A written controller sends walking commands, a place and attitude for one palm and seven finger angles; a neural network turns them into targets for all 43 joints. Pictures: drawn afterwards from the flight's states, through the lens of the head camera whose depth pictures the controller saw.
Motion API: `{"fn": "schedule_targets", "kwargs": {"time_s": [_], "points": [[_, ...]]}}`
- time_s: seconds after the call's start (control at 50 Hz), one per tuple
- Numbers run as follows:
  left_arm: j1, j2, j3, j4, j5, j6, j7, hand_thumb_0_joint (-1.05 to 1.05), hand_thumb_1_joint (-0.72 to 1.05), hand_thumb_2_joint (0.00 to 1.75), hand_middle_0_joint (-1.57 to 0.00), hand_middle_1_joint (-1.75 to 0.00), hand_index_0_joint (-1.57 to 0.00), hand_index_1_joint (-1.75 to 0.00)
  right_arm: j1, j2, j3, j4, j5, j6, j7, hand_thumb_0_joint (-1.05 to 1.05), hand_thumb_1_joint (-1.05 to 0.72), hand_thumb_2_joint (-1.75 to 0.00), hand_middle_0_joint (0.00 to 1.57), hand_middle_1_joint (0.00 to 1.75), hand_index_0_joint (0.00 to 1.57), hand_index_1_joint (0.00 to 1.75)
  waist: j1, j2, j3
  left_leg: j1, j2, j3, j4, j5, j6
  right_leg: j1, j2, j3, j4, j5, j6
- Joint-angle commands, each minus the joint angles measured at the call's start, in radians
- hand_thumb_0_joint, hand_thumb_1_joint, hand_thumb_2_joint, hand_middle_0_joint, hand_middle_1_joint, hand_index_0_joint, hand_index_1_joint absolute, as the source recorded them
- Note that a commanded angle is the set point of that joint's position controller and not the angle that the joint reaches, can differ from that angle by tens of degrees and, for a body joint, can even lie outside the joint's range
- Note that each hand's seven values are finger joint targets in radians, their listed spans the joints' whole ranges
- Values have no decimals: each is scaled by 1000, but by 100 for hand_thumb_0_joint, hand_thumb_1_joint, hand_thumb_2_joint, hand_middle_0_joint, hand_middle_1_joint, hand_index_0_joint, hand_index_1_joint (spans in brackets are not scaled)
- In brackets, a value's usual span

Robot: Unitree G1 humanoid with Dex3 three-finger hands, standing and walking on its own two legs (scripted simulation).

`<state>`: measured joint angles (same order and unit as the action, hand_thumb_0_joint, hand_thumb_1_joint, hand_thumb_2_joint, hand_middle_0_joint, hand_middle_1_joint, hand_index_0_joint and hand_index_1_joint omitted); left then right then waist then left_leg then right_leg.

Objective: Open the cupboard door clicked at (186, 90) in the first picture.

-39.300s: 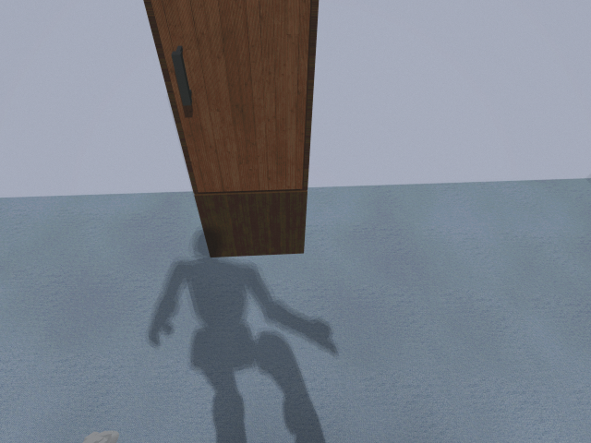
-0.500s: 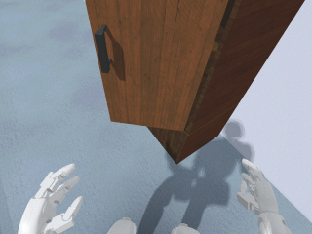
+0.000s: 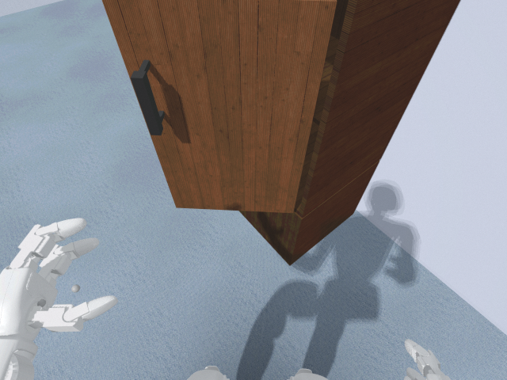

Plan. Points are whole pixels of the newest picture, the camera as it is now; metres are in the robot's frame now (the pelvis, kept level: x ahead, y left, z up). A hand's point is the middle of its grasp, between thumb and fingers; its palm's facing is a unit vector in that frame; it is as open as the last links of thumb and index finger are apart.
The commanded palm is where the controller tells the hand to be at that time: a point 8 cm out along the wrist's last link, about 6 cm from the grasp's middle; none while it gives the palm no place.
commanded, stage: raise the hand with hooked fingers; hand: left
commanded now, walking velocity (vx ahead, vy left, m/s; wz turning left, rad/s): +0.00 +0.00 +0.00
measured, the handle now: (151, 98) +0.58 +0.22 +0.10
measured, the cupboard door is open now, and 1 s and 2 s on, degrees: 48 48 48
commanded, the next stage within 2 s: move the hooked fingers beside the handle in 1.14 s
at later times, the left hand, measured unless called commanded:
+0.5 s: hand (39, 242) +0.28 +0.30 +0.10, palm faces +0.03 -1.00 -0.04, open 13.9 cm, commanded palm +0.25 +0.35 +0.11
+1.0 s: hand (43, 221) +0.30 +0.29 +0.12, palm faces +0.04 -1.00 -0.04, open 14.0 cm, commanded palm +0.27 +0.34 +0.12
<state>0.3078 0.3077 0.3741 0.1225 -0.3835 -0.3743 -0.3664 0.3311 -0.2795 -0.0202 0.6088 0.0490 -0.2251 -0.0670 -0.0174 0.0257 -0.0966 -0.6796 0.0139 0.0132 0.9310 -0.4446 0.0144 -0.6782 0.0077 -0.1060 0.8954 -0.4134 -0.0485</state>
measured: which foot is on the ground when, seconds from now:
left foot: down 0.00-1.00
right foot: down 0.00-1.00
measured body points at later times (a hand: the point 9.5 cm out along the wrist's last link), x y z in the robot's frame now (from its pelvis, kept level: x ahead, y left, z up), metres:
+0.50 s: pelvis +0.01 +0.04 +0.02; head +0.04 +0.05 +0.47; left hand +0.27 +0.36 +0.10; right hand +0.19 -0.19 -0.05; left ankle +0.01 +0.11 -0.69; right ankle +0.02 -0.09 -0.69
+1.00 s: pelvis +0.01 +0.02 +0.03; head +0.04 +0.03 +0.48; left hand +0.29 +0.35 +0.12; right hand +0.15 -0.23 -0.05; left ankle +0.01 +0.11 -0.69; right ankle +0.02 -0.09 -0.69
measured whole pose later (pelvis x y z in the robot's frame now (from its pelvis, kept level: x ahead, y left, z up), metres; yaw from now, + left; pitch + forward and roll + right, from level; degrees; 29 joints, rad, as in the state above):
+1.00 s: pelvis +0.01 +0.02 +0.03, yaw +0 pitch +6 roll -1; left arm -0.06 0.42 0.43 0.37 -0.34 -0.19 -0.47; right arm 0.29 -0.28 0.04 0.58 0.05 -0.19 -0.09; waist 0.00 0.02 -0.05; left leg -0.46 -0.01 0.03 0.73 -0.37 0.04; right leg -0.45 0.00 -0.08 0.68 -0.32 -0.02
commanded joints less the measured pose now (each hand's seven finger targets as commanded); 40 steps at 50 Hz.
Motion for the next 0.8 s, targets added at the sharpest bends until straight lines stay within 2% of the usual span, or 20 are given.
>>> {"fn": "schedule_targets", "kwargs": {"time_s": [0.0,0.08,0.1,0.16,0.18,0.2,0.26,0.28,0.32,0.34,0.4,0.44,0.5,0.54,0.56,0.62,0.66,0.68,0.72,0.78], "points": [[-197,214,11,-155,5,-51,-84,0,-24,41,-28,-103,-28,-103,-86,-136,-31,-172,10,-93,-18,0,-90,-90,20,30,20,30,-9,0,-171,77,-22,-34,-122,156,25,165,-24,155,-211,19,46],[-300,333,124,-235,-1,-58,-54,0,-34,37,-29,-110,-29,-110,-94,-135,-19,-167,3,-103,-34,0,-90,-90,20,30,20,30,30,82,-248,178,-14,-58,-180,214,20,224,-1,91,-170,100,22],[-287,304,118,-239,-4,-60,-41,0,-36,36,-29,-111,-29,-111,-99,-123,-14,-168,3,-103,-34,0,-90,-90,20,30,20,30,34,104,-247,211,-13,-59,-196,237,17,223,3,75,-165,134,19],[-244,265,119,-189,-16,-45,-6,0,-43,33,-29,-115,-29,-115,-101,-120,-8,-165,2,-101,-27,0,-90,-90,20,30,20,30,41,92,-206,242,-7,-68,-221,300,2,223,9,40,-161,204,18],[-248,268,120,-156,-17,-22,-11,0,-45,32,-30,-117,-30,-117,-99,-125,-4,-169,-1,-95,-22,0,-90,-90,20,30,20,30,46,102,-191,246,-8,-71,-224,325,0,227,14,37,-161,229,13],[-248,247,97,-119,-10,4,-19,0,-48,31,-30,-118,-30,-118,-100,-125,-2,-169,3,-87,-19,0,-90,-90,20,30,20,30,38,85,-165,245,-4,-71,-234,340,-6,222,13,29,-165,243,16],[-289,226,40,-55,13,96,-54,0,-50,30,-30,-120,-30,-120,-103,-135,-1,-180,12,-71,-18,0,-90,-90,20,30,20,30,25,96,-112,245,-1,-74,-257,313,-11,193,10,25,-191,226,20],[-312,221,29,-25,14,128,-72,0,-50,30,-30,-120,-30,-120,-98,-139,2,-186,12,-66,-19,0,-90,-90,20,30,20,30,20,63,-89,247,0,-77,-261,323,-9,200,15,23,-198,240,16],[-377,252,41,-19,20,163,-91,0,-50,30,-30,-120,-30,-120,-98,-145,2,-192,14,-58,-23,0,-90,-90,20,30,20,30,18,32,-109,253,2,-84,-272,312,-10,208,16,22,-209,232,20],[-419,272,57,-40,22,167,-91,0,-50,30,-30,-120,-30,-120,-101,-146,3,-197,12,-57,-27,0,-90,-90,20,30,20,30,19,21,-127,261,2,-90,-275,311,-10,216,15,21,-210,228,19],[-534,337,107,-113,21,138,-80,0,-50,30,-30,-120,-30,-120,-105,-136,12,-197,3,-55,-29,0,-90,-90,20,30,20,30,27,88,-185,341,3,-103,-285,365,-27,230,22,24,-211,235,9],[-563,355,127,-131,21,106,-66,0,-50,30,-30,-120,-30,-120,-97,-132,14,-189,-1,-58,-31,0,-90,-90,20,30,20,30,28,93,-217,387,9,-113,-289,407,-37,229,23,25,-215,242,10],[-594,369,136,-96,26,94,-68,0,-50,30,-30,-120,-30,-120,-95,-132,18,-171,-5,-54,-32,0,-90,-90,20,30,20,30,27,132,-217,419,12,-118,-299,444,-49,230,21,27,-224,248,8],[-592,362,130,-6,26,119,-87,0,-50,30,-30,-120,-30,-120,-96,-137,19,-160,1,-47,-36,0,-90,-90,20,30,20,30,24,103,-177,397,14,-121,-313,410,-46,229,19,23,-236,230,10],[-600,360,123,16,26,134,-99,0,-50,30,-30,-120,-30,-120,-100,-140,17,-159,5,-45,-39,0,-90,-90,20,30,20,30,22,110,-165,386,13,-117,-318,396,-42,230,16,24,-244,226,10],[-639,382,125,68,21,184,-137,0,-50,30,-30,-120,-30,-120,-100,-146,16,-160,11,-35,-44,0,-90,-90,20,30,20,30,25,111,-169,397,8,-113,-324,423,-38,254,13,26,-263,253,9],[-601,356,108,102,17,207,-153,0,-50,30,-30,-120,-30,-120,-97,-147,16,-171,10,-34,-41,0,-90,-90,20,30,20,30,29,77,-163,379,5,-110,-327,411,-33,255,13,22,-269,250,11],[-582,357,113,111,10,210,-158,0,-50,30,-30,-120,-30,-120,-95,-148,16,-177,8,-34,-37,0,-90,-90,20,30,20,30,35,40,-162,372,2,-110,-326,420,-30,273,17,23,-271,266,7],[-569,364,126,94,5,201,-158,0,-50,30,-30,-120,-30,-120,-92,-152,10,-182,7,-32,-29,0,-90,-90,20,30,20,30,38,22,-182,367,-1,-97,-320,427,-24,281,17,26,-271,288,11],[-600,400,153,26,8,159,-132,0,-50,30,-30,-120,-30,-120,-95,-149,9,-184,0,-33,-19,0,-90,-90,20,30,20,30,47,72,-191,374,-3,-92,-319,416,-29,289,19,33,-265,281,3]]}}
